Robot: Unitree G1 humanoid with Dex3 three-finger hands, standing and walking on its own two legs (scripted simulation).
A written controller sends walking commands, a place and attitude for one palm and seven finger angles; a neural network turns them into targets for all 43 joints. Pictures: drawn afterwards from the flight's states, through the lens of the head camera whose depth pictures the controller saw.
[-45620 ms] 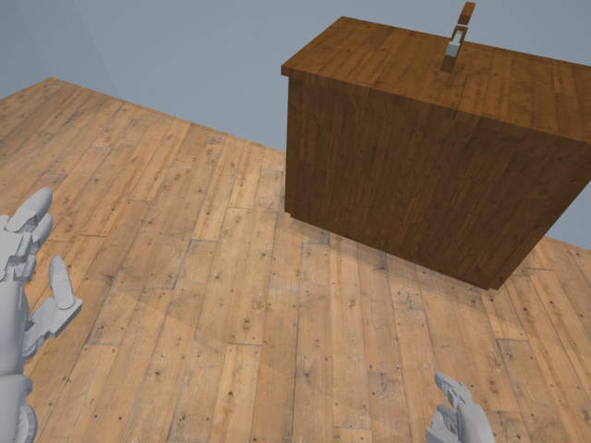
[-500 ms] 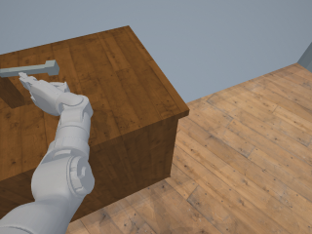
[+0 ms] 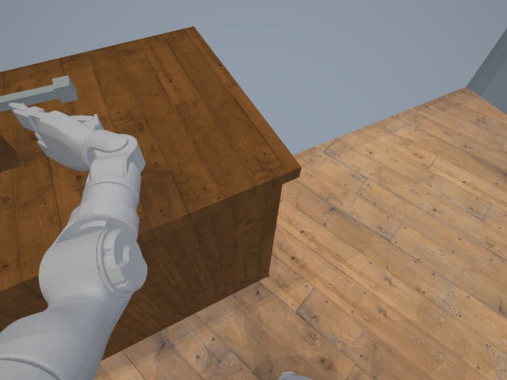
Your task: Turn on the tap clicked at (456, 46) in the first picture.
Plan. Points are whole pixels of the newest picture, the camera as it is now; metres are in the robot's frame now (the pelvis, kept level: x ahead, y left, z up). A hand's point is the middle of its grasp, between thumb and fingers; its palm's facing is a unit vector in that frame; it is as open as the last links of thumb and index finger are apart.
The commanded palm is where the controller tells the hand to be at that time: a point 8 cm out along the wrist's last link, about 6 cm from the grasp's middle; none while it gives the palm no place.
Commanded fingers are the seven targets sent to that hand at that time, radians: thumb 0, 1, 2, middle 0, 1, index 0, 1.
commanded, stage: lift the hand up off the lever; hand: left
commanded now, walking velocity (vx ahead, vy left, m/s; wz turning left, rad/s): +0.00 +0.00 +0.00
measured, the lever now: (65, 89) +0.56 +0.26 +0.15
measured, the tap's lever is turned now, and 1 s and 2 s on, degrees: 86 86 86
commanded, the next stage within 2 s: none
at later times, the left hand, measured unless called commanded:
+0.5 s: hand (87, 111) +0.50 +0.21 +0.15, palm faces +0.82 -0.55 -0.15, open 7.8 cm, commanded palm +0.44 +0.23 +0.16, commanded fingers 0.00 0.90 0.90 -0.15 -0.15 -0.15 -0.15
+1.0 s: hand (79, 105) +0.49 +0.21 +0.17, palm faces +0.83 -0.55 -0.11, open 7.8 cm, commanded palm +0.43 +0.22 +0.18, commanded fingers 0.00 0.90 0.90 -0.15 -0.15 -0.15 -0.15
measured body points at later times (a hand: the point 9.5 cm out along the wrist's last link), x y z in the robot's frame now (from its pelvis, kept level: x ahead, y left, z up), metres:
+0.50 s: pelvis +0.01 +0.00 +0.01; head +0.06 -0.02 +0.46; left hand +0.46 +0.24 +0.16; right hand +0.03 -0.26 -0.13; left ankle -0.01 +0.14 -0.71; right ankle +0.01 -0.07 -0.71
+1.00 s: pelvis +0.02 +0.00 +0.02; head +0.06 -0.02 +0.47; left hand +0.45 +0.24 +0.18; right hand +0.08 -0.25 -0.13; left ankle -0.01 +0.14 -0.71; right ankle +0.01 -0.07 -0.71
